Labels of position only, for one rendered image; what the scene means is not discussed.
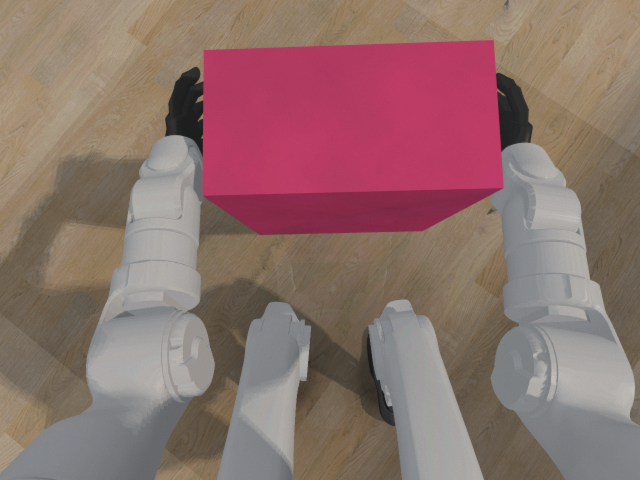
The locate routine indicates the robot left hand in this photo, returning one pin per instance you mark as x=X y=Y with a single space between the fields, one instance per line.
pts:
x=184 y=112

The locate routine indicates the robot left forearm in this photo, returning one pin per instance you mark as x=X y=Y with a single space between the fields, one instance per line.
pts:
x=158 y=270

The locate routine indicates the robot right hand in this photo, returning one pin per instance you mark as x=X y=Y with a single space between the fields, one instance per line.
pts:
x=513 y=113

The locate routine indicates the carton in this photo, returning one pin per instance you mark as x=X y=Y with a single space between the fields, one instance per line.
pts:
x=350 y=138

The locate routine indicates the right robot upper arm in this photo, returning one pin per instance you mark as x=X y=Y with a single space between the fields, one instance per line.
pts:
x=574 y=392

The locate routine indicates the robot right shin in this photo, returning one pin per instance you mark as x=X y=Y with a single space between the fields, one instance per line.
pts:
x=424 y=322

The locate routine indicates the robot right forearm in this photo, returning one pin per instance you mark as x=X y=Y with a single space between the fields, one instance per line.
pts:
x=544 y=247

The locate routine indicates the left robot upper arm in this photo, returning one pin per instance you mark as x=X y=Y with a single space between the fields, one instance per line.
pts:
x=143 y=371

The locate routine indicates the robot left thigh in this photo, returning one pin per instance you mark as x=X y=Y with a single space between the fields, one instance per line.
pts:
x=260 y=439

